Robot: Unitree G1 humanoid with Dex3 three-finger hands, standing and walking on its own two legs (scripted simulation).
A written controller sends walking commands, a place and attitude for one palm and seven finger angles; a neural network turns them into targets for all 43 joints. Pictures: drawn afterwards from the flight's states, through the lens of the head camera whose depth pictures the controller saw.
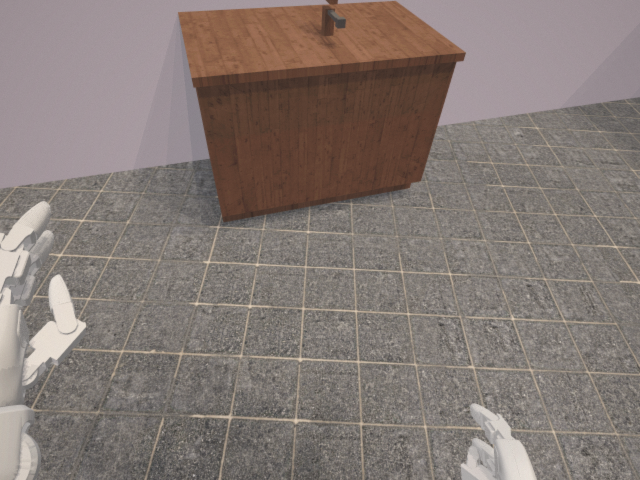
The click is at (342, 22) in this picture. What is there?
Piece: tap's lever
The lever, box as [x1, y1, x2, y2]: [335, 17, 345, 28]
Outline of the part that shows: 336,17 336,27 344,27 345,19 343,17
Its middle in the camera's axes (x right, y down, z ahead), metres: +0.06 -0.73 +1.31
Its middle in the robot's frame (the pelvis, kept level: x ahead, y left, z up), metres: +1.48 +0.03 +0.02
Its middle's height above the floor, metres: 0.79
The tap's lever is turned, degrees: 0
